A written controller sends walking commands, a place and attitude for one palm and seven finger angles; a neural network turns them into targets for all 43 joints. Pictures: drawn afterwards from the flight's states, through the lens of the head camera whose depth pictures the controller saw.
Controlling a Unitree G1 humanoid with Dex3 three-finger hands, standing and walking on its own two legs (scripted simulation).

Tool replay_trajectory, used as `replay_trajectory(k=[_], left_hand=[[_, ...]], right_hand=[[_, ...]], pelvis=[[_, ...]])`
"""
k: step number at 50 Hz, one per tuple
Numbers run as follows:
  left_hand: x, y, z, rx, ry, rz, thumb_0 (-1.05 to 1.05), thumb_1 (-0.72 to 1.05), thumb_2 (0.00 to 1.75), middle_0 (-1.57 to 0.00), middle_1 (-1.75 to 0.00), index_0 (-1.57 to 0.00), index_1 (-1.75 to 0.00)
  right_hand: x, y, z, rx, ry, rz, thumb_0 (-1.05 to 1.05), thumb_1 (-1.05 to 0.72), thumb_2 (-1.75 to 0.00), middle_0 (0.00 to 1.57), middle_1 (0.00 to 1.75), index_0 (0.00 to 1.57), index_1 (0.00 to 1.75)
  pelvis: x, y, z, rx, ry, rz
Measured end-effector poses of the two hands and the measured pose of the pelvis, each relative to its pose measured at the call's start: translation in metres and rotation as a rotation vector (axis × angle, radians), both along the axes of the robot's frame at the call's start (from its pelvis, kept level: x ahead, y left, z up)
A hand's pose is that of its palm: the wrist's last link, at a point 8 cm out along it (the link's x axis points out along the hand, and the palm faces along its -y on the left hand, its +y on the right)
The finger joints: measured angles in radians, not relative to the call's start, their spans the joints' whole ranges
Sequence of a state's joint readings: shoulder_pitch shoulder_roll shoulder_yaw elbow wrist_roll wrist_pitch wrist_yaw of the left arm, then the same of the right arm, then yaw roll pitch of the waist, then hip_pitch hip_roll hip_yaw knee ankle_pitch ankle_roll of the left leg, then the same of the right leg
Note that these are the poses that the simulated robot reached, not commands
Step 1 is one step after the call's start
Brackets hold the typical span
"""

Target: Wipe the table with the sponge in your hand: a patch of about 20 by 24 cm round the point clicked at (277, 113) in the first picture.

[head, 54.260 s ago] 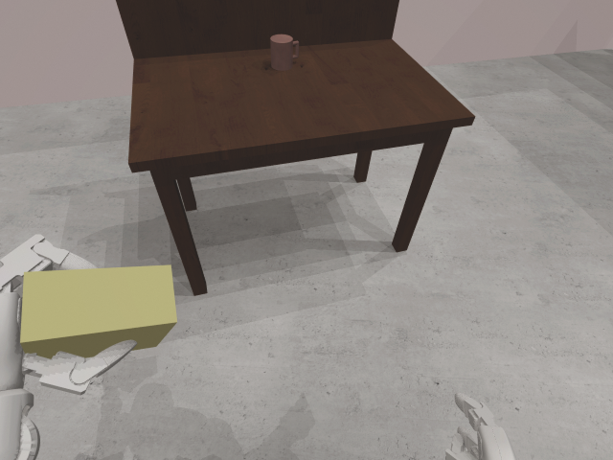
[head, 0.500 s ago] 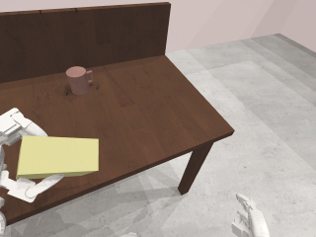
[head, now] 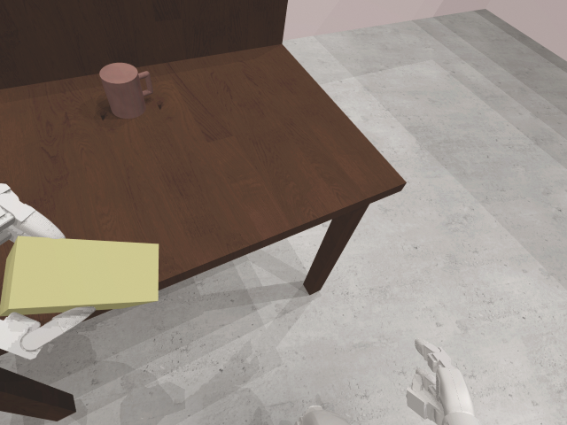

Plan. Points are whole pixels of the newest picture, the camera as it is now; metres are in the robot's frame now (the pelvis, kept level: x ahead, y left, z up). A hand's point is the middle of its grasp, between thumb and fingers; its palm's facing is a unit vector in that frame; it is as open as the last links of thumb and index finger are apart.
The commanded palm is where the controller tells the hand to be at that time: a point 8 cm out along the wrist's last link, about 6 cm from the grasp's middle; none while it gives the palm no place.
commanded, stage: step back with the hand held close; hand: left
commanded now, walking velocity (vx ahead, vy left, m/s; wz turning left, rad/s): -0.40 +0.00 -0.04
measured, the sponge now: (100, 279) +0.25 +0.22 +0.11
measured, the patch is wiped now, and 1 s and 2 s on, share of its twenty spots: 1.00 1.00 1.00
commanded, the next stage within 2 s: stop stepping back and stand still in 0.32 s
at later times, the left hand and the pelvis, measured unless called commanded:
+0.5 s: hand out of the picture +0.07 +0.17 +0.17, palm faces +0.35 -0.87 -0.34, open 9.9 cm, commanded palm +0.02 +0.22 +0.19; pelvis -0.14 -0.06 +0.01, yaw +1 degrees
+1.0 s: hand out of the picture -0.05 +0.19 +0.17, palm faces +0.49 -0.82 -0.30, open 9.9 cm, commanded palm -0.13 +0.23 +0.19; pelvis -0.25 -0.07 -0.02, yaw +7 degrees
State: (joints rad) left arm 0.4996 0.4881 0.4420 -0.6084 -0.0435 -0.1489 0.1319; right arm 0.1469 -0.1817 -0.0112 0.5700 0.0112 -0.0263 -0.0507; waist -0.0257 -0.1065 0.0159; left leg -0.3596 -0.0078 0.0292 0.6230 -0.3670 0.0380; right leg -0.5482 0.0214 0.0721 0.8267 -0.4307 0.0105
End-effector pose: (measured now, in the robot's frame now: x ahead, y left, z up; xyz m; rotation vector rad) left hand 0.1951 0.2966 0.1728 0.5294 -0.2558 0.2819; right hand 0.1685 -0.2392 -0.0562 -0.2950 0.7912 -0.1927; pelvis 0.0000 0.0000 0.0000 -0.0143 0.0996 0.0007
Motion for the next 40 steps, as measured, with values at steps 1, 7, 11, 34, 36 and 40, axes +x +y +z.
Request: replay_trajectory(k=[1,7,11,34,36,40], left_hand=[[-0.005,0.002,-0.001,-0.008,0.020,0.013,-0.01,-0.53,1.04,-0.79,-1.41,-0.80,-1.43],[-0.042,-0.020,0.020,-0.087,-0.027,-0.018,-0.01,-0.53,1.04,-0.79,-1.41,-0.80,-1.43],[-0.067,-0.029,0.032,-0.062,-0.060,-0.017,-0.01,-0.53,1.04,-0.79,-1.41,-0.80,-1.43],[-0.232,-0.072,0.007,-0.073,-0.026,0.061,-0.01,-0.54,1.04,-0.80,-1.41,-0.80,-1.43],[-0.253,-0.064,0.007,-0.051,-0.055,0.071,-0.01,-0.54,1.04,-0.80,-1.41,-0.80,-1.43],[-0.283,-0.054,0.010,-0.047,-0.063,0.138,-0.01,-0.54,1.04,-0.80,-1.41,-0.80,-1.43]], right_hand=[[-0.006,0.004,0.001,0.008,0.000,0.007,0.01,-0.91,-0.90,0.20,0.30,0.21,0.30],[-0.044,0.022,0.006,0.069,-0.013,0.057,0.01,-0.91,-0.89,0.20,0.30,0.21,0.30],[-0.064,0.023,0.003,0.097,-0.027,0.064,0.01,-0.91,-0.89,0.20,0.30,0.21,0.30],[-0.199,-0.090,0.008,-0.042,-0.109,0.020,0.01,-0.91,-0.90,0.20,0.30,0.20,0.30],[-0.215,-0.089,0.001,-0.067,-0.105,0.030,0.01,-0.91,-0.90,0.20,0.30,0.20,0.30],[-0.250,-0.072,-0.008,0.016,-0.112,-0.017,0.02,-0.91,-0.90,0.20,0.30,0.20,0.30]], pelvis=[[-0.004,0.001,0.002,-0.004,-0.006,-0.008],[-0.028,0.000,0.014,-0.027,-0.048,0.006],[-0.045,-0.010,0.015,-0.022,-0.060,0.006],[-0.198,-0.065,-0.004,0.038,0.017,0.072],[-0.215,-0.059,-0.013,0.026,0.013,0.087],[-0.224,-0.058,-0.007,0.052,-0.054,0.057]])
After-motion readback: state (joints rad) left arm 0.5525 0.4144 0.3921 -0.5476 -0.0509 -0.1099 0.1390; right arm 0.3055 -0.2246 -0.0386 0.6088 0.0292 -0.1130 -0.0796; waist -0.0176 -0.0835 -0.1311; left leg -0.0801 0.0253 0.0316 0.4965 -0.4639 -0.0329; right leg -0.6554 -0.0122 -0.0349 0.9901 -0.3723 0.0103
